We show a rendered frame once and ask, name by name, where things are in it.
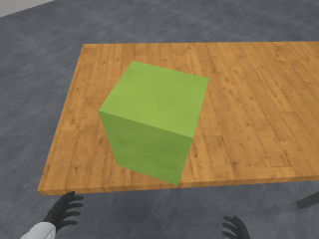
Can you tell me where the right robot hand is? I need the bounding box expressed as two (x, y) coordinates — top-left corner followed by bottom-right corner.
(222, 215), (250, 239)

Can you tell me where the carton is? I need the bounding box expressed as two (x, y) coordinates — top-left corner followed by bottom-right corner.
(98, 61), (209, 186)

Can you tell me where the left robot forearm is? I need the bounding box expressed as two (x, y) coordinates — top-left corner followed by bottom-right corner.
(20, 222), (56, 239)

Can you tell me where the table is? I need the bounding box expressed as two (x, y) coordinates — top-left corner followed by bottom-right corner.
(37, 41), (319, 209)

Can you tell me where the left robot hand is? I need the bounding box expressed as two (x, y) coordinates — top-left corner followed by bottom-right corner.
(42, 191), (84, 233)

